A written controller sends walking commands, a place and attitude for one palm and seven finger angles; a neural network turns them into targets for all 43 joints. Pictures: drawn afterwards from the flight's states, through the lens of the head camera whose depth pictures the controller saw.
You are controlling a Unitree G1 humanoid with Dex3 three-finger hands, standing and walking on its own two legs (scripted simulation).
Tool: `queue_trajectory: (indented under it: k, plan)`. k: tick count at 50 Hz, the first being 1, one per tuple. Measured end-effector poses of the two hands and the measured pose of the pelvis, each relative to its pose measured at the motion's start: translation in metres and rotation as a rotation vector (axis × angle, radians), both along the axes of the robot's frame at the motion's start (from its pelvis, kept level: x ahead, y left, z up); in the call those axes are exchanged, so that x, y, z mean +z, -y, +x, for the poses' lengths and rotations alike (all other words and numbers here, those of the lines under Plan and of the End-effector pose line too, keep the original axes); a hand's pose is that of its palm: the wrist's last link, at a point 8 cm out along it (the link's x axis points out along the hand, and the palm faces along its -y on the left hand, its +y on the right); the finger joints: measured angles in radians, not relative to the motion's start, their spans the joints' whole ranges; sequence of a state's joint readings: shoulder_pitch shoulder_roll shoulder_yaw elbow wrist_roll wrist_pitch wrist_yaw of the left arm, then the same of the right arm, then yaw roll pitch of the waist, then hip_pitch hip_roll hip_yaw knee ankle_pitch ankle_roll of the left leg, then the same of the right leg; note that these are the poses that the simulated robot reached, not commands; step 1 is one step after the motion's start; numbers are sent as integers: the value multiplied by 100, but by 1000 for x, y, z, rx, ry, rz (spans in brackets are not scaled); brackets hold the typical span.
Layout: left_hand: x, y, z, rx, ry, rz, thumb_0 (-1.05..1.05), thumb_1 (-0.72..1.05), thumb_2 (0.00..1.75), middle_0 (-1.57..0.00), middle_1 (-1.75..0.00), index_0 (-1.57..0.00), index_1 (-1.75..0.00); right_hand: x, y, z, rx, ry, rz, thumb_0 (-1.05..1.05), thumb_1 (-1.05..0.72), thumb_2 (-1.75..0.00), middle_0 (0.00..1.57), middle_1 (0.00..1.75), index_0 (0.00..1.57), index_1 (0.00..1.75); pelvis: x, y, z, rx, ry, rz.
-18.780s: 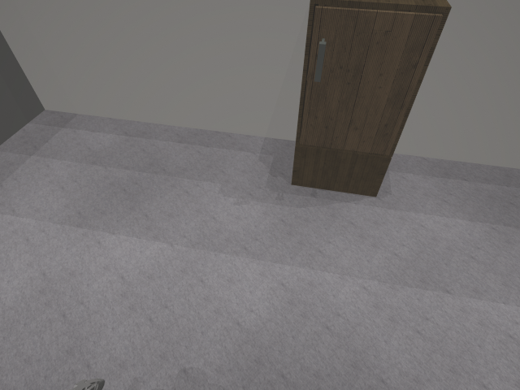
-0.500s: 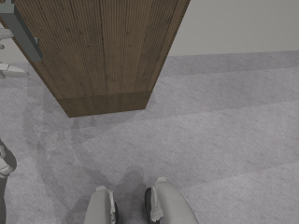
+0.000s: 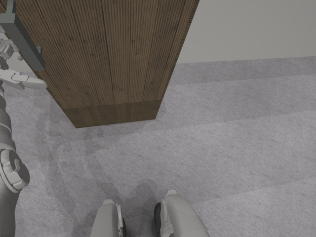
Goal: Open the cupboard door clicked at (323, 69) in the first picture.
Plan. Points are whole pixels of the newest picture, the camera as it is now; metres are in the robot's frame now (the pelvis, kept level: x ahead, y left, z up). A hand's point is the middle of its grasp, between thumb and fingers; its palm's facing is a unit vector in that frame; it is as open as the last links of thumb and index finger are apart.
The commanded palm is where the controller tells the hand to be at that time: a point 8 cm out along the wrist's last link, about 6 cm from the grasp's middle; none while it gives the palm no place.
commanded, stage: slide the fingers in behind the handle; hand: left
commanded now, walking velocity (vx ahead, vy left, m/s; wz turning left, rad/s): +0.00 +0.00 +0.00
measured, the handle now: (26, 38) +0.57 +0.25 +0.06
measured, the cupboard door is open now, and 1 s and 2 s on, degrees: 0 0 13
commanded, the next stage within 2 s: close the thumb around the handle in 0.66 s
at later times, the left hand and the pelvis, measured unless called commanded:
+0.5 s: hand (30, 57) +0.52 +0.24 +0.06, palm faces +0.08 -1.00 -0.02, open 14.0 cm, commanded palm +0.49 +0.27 +0.05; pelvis +0.00 +0.00 +0.00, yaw +0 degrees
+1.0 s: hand (29, 58) +0.52 +0.24 +0.05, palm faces +0.07 -1.00 -0.02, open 12.4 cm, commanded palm +0.50 +0.27 +0.05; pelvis +0.00 +0.00 +0.00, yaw +0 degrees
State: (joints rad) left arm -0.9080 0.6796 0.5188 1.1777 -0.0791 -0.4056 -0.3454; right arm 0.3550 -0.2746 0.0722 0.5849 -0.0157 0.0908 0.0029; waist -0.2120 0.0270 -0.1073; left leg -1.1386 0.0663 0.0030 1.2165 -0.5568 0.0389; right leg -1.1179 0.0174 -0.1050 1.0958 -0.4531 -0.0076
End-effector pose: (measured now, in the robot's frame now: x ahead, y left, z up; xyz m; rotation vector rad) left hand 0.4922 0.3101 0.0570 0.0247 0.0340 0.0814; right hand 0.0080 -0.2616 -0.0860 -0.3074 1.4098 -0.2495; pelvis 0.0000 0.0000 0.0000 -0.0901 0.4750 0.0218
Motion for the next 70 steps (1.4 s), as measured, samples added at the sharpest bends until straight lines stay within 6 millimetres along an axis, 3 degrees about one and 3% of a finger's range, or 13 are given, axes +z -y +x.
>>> queue_trajectory:
  k: [17, 31, 43, 51, 66, 70]
  plan:
    - [0, 25, 2, -7, 3, -11, -1, -50, 30, -30, -120, -30, -120, -1, -2, -7, -9, -5, 16, 0, -91, -90, 21, 30, 20, 30, 1, 0, -1, 1, 7, 6]
    - [4, 16, -6, -1, 12, 1, -1, -50, 30, -30, -120, -30, -120, -1, -4, -16, -16, -22, 23, 0, -91, -90, 21, 30, 20, 30, 2, 0, -3, -1, 15, 9]
    - [0, 18, -3, -10, 8, -11, -1, -47, 31, -30, -120, -30, -120, 0, -1, -11, -3, -10, 0, 0, -91, -90, 21, 30, 20, 30, 0, -3, -5, 4, 11, 4]
    - [0, 16, 1, -8, 14, -4, -1, -21, 43, -32, -123, -32, -123, -2, -5, -12, -6, -16, 6, 0, -91, -90, 21, 30, 20, 30, -1, -4, -4, 1, 5, 2]
    - [2, 25, -1, -4, 3, -2, 0, 58, 76, -38, -132, -38, -131, -2, -9, -11, -19, -13, 34, 0, -91, -90, 21, 30, 20, 30, 3, -3, 0, -3, 16, 8]
    - [2, 32, -2, -29, 10, 2, 1, 67, 81, -39, -133, -38, -133, -2, -6, -10, -18, -6, 29, 0, -91, -90, 21, 30, 20, 30, 3, -2, 0, -4, 18, 9]
